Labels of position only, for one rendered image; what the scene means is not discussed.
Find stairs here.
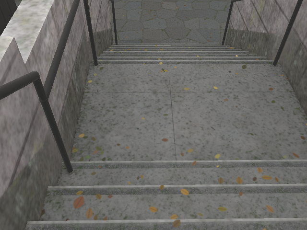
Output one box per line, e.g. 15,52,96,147
25,159,307,230
97,43,268,60

